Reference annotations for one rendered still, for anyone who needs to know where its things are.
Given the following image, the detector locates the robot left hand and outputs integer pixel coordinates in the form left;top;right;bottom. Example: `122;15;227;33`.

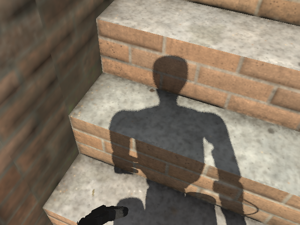
77;204;128;225

